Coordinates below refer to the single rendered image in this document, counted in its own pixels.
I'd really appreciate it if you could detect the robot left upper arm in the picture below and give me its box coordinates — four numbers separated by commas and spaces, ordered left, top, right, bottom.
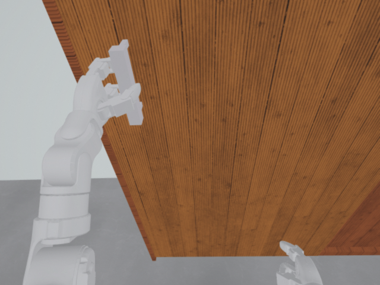
26, 245, 96, 285

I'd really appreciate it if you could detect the handle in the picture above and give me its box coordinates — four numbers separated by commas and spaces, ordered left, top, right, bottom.
108, 39, 143, 125

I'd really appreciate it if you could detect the robot right hand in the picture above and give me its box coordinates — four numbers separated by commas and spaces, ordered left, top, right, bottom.
276, 241, 323, 285

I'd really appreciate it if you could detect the robot left forearm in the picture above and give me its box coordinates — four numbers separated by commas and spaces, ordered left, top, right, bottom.
23, 110, 103, 285

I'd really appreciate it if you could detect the wardrobe door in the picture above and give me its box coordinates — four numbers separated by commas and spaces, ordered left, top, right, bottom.
326, 181, 380, 247
55, 0, 380, 257

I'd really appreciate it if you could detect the robot left hand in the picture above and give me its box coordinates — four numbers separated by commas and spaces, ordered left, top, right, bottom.
72, 57, 141, 127

